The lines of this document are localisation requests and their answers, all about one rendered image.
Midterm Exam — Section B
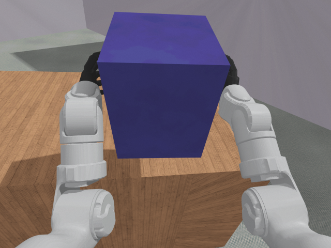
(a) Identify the robot right upper arm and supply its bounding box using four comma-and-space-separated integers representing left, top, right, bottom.
242, 183, 331, 248

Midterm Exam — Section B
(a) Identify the robot left forearm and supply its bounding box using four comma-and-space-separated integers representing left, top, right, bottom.
51, 81, 107, 228

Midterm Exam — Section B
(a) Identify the robot left hand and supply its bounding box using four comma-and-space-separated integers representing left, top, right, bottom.
79, 51, 104, 95

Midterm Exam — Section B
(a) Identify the robot left upper arm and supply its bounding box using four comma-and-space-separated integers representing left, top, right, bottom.
15, 189, 115, 248

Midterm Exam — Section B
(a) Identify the robot right hand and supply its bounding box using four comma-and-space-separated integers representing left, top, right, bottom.
223, 54, 239, 90

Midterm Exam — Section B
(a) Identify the robot right forearm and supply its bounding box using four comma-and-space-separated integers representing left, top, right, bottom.
218, 84, 309, 223

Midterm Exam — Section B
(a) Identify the carton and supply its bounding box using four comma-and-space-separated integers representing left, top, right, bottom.
97, 12, 231, 159

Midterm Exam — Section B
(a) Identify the pedestal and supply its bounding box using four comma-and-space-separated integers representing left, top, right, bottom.
0, 71, 270, 248

